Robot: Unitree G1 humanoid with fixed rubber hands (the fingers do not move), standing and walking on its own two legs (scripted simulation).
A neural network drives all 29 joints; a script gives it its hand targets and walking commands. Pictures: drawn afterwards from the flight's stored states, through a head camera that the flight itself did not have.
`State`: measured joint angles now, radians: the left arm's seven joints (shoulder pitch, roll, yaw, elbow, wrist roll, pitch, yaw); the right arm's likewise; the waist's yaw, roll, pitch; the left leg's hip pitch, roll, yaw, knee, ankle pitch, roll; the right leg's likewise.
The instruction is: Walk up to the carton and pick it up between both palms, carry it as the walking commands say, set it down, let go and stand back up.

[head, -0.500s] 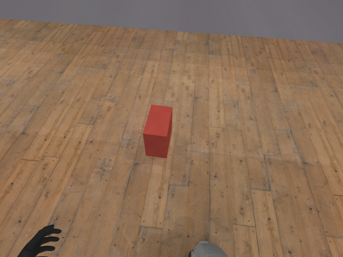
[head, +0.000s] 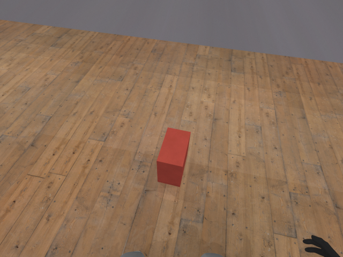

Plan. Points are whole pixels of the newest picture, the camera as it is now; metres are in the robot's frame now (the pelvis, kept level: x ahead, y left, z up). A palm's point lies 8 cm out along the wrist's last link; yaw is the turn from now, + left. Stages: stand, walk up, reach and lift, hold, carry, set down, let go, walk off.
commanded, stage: walk up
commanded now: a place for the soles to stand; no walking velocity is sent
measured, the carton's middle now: (173, 157) +0.75 +0.01 -0.63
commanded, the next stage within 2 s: none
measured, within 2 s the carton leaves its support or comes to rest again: neither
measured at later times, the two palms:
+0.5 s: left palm (22, 225) +0.18 +0.36 -0.05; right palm (298, 210) +0.26 -0.31 -0.08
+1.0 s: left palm (58, 181) +0.31 +0.34 -0.08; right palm (289, 195) +0.30 -0.31 -0.09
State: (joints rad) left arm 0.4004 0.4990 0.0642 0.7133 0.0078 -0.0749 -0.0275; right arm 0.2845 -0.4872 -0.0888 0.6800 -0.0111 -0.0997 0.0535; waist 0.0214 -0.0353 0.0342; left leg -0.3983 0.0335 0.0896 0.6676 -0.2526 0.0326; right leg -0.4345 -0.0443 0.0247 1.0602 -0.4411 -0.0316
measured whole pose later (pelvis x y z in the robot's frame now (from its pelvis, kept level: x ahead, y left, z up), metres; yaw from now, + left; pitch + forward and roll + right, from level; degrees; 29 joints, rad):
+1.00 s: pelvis +0.20 +0.01 +0.01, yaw +0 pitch -2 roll +0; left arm 0.16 0.44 0.01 0.90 0.00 -0.05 0.00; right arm 0.14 -0.43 0.00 0.92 0.00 -0.04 0.01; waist -0.01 0.01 0.04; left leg -0.34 0.05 0.05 0.66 -0.29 -0.01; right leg -0.30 -0.04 -0.02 0.66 -0.33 0.01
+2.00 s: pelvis +0.30 +0.10 +0.01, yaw -12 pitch -2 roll +0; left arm 0.16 0.43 0.02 0.90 0.01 -0.03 0.00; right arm 0.17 -0.42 -0.03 0.92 -0.01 -0.03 0.00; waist -0.01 0.01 0.06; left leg -0.25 0.04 0.10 0.62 -0.32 0.00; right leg -0.29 0.02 0.03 0.64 -0.31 -0.01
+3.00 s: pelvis +0.30 +0.10 +0.02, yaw -10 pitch -2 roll +1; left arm 0.05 0.36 0.13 0.67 0.11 0.13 -0.08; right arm 0.14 -0.39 -0.15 0.66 -0.06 0.11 0.04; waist -0.04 -0.01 0.14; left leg -0.19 0.03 0.08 0.49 -0.25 0.00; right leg -0.22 0.01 0.01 0.52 -0.26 -0.02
